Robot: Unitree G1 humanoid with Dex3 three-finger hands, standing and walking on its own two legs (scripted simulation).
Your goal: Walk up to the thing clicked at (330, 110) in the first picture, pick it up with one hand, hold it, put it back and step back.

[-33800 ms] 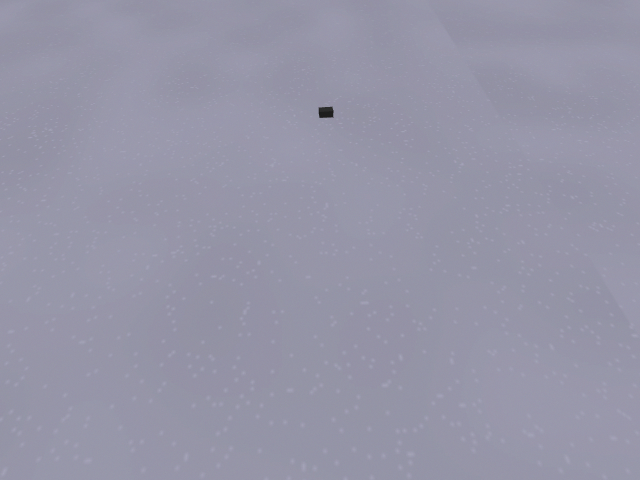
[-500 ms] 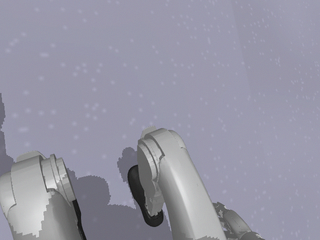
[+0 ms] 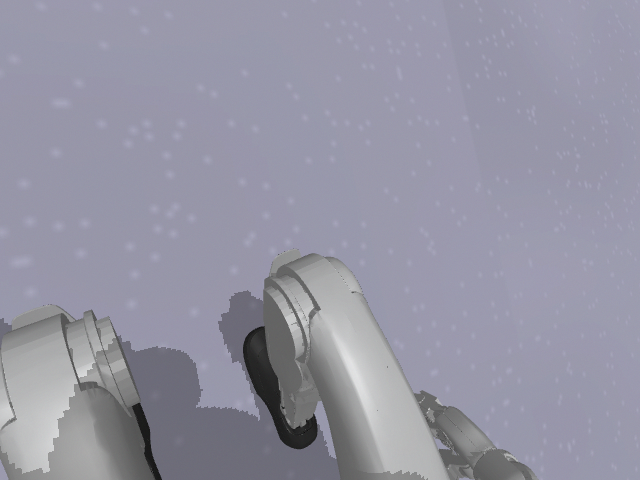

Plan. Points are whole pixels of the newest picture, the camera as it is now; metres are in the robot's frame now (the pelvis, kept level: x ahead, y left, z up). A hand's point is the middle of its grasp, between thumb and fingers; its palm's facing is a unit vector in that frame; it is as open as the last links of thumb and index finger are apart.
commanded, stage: rest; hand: left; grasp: from above
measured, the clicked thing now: out of the picture +0.44 +0.34 -0.27
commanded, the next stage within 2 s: open in 0.38 s
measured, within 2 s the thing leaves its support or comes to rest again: rests again in 0.04 s
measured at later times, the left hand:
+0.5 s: hand out of the picture +0.43 +0.33 -0.24, palm faces -0.44 -0.12 -0.89, open 7.2 cm
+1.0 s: hand out of the picture +0.43 +0.33 -0.24, palm faces -0.44 -0.12 -0.89, open 9.8 cm
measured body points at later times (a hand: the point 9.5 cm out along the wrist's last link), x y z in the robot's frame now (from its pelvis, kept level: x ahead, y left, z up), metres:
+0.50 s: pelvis +0.00 +0.00 +0.00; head +0.26 +0.14 +0.34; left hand +0.45 +0.33 -0.19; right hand +0.08 -0.25 -0.06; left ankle +0.07 +0.13 -0.26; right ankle +0.10 -0.10 -0.26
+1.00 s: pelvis +0.00 +0.00 +0.00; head +0.26 +0.14 +0.34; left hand +0.45 +0.34 -0.19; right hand +0.07 -0.24 -0.06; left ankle +0.07 +0.13 -0.26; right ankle +0.10 -0.10 -0.26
